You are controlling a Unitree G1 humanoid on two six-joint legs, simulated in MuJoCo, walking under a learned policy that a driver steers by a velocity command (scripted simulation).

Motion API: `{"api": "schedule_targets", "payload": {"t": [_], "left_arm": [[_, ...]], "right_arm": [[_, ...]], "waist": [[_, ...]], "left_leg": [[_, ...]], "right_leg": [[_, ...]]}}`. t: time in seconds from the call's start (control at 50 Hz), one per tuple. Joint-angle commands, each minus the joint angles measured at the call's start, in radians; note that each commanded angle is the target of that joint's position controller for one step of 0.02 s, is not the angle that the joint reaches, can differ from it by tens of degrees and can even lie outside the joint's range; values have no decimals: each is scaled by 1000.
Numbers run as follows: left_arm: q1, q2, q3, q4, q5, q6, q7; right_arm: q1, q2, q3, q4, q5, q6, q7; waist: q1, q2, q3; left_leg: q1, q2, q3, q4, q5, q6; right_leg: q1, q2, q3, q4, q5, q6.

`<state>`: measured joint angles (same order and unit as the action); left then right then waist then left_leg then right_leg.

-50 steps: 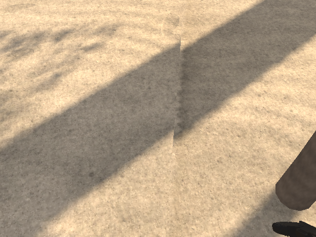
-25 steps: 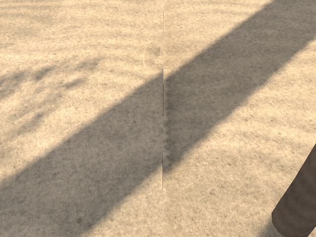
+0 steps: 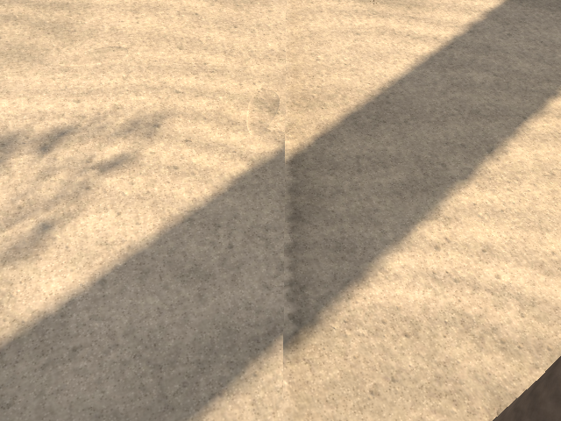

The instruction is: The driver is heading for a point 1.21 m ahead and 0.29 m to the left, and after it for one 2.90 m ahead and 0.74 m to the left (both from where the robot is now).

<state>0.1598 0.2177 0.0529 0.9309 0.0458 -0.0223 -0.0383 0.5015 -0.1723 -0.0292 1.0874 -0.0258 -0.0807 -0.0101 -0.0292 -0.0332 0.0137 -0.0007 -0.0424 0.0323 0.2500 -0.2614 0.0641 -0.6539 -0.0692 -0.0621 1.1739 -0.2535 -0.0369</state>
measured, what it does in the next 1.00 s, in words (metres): climbs, turning left: right foot, then left foot 0.08 m higher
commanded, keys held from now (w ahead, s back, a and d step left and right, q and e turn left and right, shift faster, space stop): w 0.26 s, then w+q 0.74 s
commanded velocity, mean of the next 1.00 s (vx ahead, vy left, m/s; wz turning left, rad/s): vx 0.49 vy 0.00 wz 0.31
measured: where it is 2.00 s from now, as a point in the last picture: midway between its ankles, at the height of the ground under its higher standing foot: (172, 232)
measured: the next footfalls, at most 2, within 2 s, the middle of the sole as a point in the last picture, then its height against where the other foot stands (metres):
right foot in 0.22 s outside the picture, level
left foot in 0.78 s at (238, 393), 0.08 m higher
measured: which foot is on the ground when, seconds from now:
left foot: down 0.00-0.22, up 0.24-0.76, down 0.78-1.00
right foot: up 0.00-0.20, down 0.22-0.78, up 0.80-1.00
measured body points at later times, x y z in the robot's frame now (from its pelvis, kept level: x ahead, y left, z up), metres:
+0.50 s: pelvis +0.26 -0.05 -0.01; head +0.27 -0.05 +0.44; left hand +0.18 +0.19 -0.15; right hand +0.41 -0.26 -0.13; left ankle +0.22 +0.08 -0.52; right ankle +0.24 -0.10 -0.75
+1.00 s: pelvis +0.51 +0.04 +0.06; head +0.52 +0.05 +0.51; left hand +0.59 +0.34 -0.03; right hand +0.67 -0.17 -0.06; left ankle +0.50 +0.07 -0.67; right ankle +0.59 -0.13 -0.58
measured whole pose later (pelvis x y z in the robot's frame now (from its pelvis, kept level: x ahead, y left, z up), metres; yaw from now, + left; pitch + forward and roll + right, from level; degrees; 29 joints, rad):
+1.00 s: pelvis +0.51 +0.04 +0.06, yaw +20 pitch +2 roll +0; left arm 0.12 0.24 0.06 0.77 -0.01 -0.12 0.01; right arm 0.30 -0.22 -0.05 0.83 0.02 -0.08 0.04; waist -0.01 -0.01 -0.01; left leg -0.28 -0.13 0.06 0.51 -0.27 0.15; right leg -0.63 -0.09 0.09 1.18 -0.20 -0.03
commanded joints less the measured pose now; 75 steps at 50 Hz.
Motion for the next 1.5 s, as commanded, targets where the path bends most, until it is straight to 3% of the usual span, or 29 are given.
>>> {"api": "schedule_targets", "payload": {"t": [0.02,0.14,0.2,0.22,0.24,0.26,0.28,0.34,0.44,0.54,0.64,0.7,0.76,0.78,0.8,0.82,0.84,0.86,0.9,1.0,1.1,1.24,1.3,1.34,1.36,1.38,1.4,1.44,1.5], "left_arm": [[-187,16,-17,-136,-17,-4,-3],[-146,49,-17,-153,-31,0,34],[203,89,15,-37,-22,-38,41],[294,148,33,-15,-3,-50,43],[307,249,52,-24,20,-48,37],[275,232,62,-21,-23,-26,25],[155,163,45,-40,-27,-25,27],[156,43,6,27,-17,-50,33],[357,38,-11,141,-4,-97,57],[339,65,-28,113,-23,-124,58],[454,97,-23,119,-30,-97,86],[450,74,-27,112,-26,-75,89],[437,161,-6,96,-21,-62,88],[310,230,2,59,-48,-50,90],[216,235,8,3,-58,-54,91],[231,71,-28,-65,-34,-81,68],[145,125,-3,-90,-43,-134,32],[106,154,17,-122,-86,-150,23],[90,116,19,-138,-72,-149,43],[17,96,35,-203,-38,-80,58],[-209,81,30,-281,-51,-76,35],[-405,45,6,-364,-40,-110,-10],[-246,141,44,-341,-59,-127,5],[77,207,63,-281,-50,-128,26],[177,269,68,-265,-34,-120,24],[258,243,71,-216,-40,-119,7],[183,141,54,-244,-58,-108,11],[75,108,27,-232,-51,-100,13],[61,62,11,-193,-37,-111,5]], "right_arm": [[44,-93,-3,-19,-1,-15,-4],[32,-140,-9,-13,14,-23,-12],[-16,-181,-33,-23,12,5,-17],[18,-139,-24,-38,19,13,-6],[142,21,1,-56,32,16,7],[111,-65,-24,-36,22,17,9],[-26,-98,-34,-83,8,17,6],[-138,-58,-29,-156,-3,23,5],[-289,17,7,-263,7,70,14],[-423,-29,11,-332,-16,92,23],[-598,0,33,-391,-20,88,23],[-635,13,47,-416,-2,84,36],[-471,-21,27,-382,19,93,33],[-431,-60,1,-436,111,67,51],[-230,-186,-54,-390,100,62,45],[-207,-321,-88,-357,78,56,31],[-204,-283,-78,-353,43,43,15],[-254,-192,-50,-357,38,19,24],[-316,-113,-28,-350,43,-17,53],[-235,-146,-40,-328,53,-31,34],[-57,-180,-55,-322,54,-5,-26],[-5,-195,-60,-327,48,30,-37],[-54,-224,-69,-326,59,11,-32],[-141,-215,-63,-370,38,5,-9],[40,-90,-29,-358,0,0,6],[192,-109,-18,-317,62,-2,11],[63,-213,-44,-316,77,-4,9],[-195,-204,-40,-396,50,-9,8],[-212,-151,-40,-419,43,-5,3]], "waist": [[-1,123,133],[35,150,61],[167,118,-104],[172,45,-189],[74,-214,-274],[120,-146,-281],[79,-62,-82],[27,-26,20],[24,36,6],[12,-9,26],[67,15,62],[56,-21,90],[-24,-148,-38],[-132,-246,-113],[-234,-200,-230],[-127,175,-263],[-120,156,-302],[-73,104,-127],[40,-82,-16],[72,34,-18],[0,85,-25],[-77,154,22],[23,223,-43],[181,170,-269],[90,-136,-457],[85,-340,-566],[121,-154,-386],[88,77,-115],[13,-16,-56]], "left_leg": [[-42,205,-124,-139,382,130],[89,248,-52,-37,871,87],[81,215,-26,421,969,53],[-105,169,-12,661,630,52],[-429,0,13,1053,-223,20],[-570,-34,-89,1290,-227,29],[-684,34,-81,1380,-134,42],[-749,66,-68,1585,-18,58],[-1019,48,-88,1652,-128,65],[-973,75,-10,1386,-19,17],[-1054,115,81,1153,-87,14],[-902,87,167,927,-150,67],[-580,-48,260,794,-264,150],[-358,-15,148,692,-105,168],[-84,3,-47,495,-111,220],[160,303,-749,181,-307,407],[167,370,-1012,-1,-338,403],[47,371,-884,12,-241,353],[-183,272,-578,15,36,263],[-280,102,-231,-16,384,192],[-86,136,-302,-11,366,188],[-82,148,-343,19,279,138],[9,192,-343,162,694,114],[-145,130,-308,543,700,57],[-421,-15,-251,858,-90,9],[-643,-64,-263,1124,-331,-22],[-740,4,-263,1197,-249,-21],[-719,75,-178,1147,-107,-15],[-643,142,-145,998,-45,6]], "right_leg": [[-116,6,-58,-167,35,27],[186,84,-69,-540,170,-46],[528,120,-54,-717,214,-89],[745,-30,100,-724,71,-106],[954,-338,569,-756,117,-235],[894,-336,791,-933,-130,-323],[739,-306,617,-957,-285,-292],[539,-224,361,-973,-45,-223],[652,-180,239,-931,134,-145],[503,-163,79,-991,355,-81],[672,-192,-8,-1004,466,-102],[697,-184,-124,-984,770,-83],[736,-217,-189,-681,1466,-71],[597,-271,-122,-518,1642,-58],[469,-186,-142,-241,1384,-37],[7,92,-67,204,57,38],[-116,107,233,326,-102,7],[-197,69,225,335,-88,-10],[-107,0,176,203,-13,-18],[2,-16,114,-90,128,23],[-143,28,126,-328,263,79],[23,96,65,-688,358,79],[222,113,74,-708,286,12],[685,-11,166,-694,344,-89],[1074,-238,455,-584,490,-199],[1209,-366,891,-777,148,-339],[1063,-300,803,-852,-35,-299],[695,-223,551,-919,41,-238],[509,-130,377,-994,217,-222]]}}
Velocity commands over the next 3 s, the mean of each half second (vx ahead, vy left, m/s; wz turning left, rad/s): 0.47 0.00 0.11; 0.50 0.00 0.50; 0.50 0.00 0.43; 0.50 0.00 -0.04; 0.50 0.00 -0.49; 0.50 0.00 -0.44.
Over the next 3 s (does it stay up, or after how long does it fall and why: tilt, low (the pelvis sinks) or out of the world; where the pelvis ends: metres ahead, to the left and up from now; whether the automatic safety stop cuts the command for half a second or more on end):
stays up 1.53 0.48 0.06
